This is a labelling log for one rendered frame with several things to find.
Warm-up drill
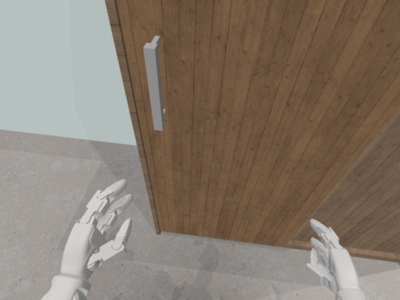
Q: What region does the right robot hand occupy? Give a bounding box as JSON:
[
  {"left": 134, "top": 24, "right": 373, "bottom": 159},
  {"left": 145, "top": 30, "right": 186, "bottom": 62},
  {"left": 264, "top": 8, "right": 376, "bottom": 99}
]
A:
[{"left": 307, "top": 219, "right": 361, "bottom": 295}]

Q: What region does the left robot hand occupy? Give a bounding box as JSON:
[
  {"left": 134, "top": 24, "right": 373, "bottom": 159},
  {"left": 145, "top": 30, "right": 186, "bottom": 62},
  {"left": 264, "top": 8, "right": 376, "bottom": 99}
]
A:
[{"left": 60, "top": 179, "right": 133, "bottom": 280}]

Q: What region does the wardrobe door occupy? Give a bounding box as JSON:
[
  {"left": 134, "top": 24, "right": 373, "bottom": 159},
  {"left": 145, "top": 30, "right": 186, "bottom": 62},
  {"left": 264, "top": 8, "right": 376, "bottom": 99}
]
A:
[
  {"left": 291, "top": 108, "right": 400, "bottom": 254},
  {"left": 116, "top": 0, "right": 400, "bottom": 247}
]

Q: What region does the handle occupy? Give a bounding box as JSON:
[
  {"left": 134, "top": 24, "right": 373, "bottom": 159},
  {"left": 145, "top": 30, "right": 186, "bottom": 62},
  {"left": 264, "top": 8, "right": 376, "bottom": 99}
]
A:
[{"left": 143, "top": 36, "right": 166, "bottom": 131}]

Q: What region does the robot left forearm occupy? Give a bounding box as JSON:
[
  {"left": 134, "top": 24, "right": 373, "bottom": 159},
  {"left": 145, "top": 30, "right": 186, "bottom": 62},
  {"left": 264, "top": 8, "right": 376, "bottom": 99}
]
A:
[{"left": 41, "top": 274, "right": 91, "bottom": 300}]

